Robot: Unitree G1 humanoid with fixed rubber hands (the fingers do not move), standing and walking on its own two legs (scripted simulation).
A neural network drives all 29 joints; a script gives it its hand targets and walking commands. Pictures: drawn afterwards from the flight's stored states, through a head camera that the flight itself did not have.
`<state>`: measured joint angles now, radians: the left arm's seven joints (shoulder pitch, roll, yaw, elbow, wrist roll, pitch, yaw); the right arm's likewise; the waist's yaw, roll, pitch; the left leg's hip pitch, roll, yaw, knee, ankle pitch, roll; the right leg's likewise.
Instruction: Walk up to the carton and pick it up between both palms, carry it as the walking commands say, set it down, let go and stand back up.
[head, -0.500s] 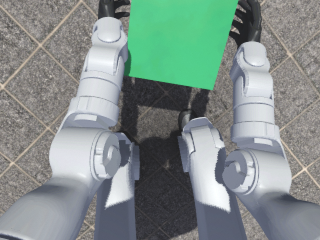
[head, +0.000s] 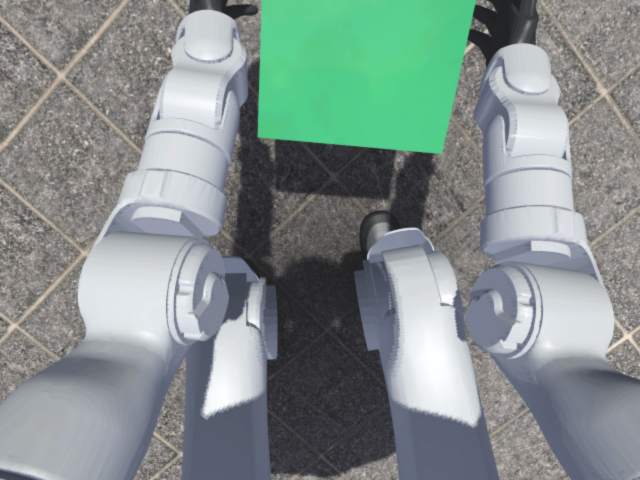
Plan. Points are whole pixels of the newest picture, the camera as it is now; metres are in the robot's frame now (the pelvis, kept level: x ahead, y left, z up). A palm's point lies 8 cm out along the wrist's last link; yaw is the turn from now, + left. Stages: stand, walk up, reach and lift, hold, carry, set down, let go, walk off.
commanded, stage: set down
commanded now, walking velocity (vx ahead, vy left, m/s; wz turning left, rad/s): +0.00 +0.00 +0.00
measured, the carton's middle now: (355, 9) +0.55 -0.12 -0.28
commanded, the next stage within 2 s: none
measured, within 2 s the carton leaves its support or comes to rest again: rests again in 1.48 s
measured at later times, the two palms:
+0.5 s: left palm (213, 19) +0.54 +0.03 -0.20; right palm (498, 51) +0.47 -0.24 -0.20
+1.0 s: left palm (206, 19) +0.54 +0.04 -0.21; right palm (492, 46) +0.47 -0.24 -0.21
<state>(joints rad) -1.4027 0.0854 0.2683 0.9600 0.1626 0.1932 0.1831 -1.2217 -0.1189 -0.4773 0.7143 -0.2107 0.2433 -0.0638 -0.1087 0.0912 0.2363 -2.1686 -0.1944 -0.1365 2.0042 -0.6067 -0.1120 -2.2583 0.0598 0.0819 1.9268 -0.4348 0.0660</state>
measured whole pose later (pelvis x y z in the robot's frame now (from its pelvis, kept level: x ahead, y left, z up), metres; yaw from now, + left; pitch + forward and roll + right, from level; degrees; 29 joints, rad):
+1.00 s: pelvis +0.00 +0.01 -0.01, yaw -1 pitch +44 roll -2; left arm -1.46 0.13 0.24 1.05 0.16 0.17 0.14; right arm -1.26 -0.17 -0.48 0.82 -0.21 0.19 0.00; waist -0.12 0.09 0.28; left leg -2.20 -0.22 -0.13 2.05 -0.61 -0.11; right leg -2.26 0.04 0.08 1.96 -0.47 0.09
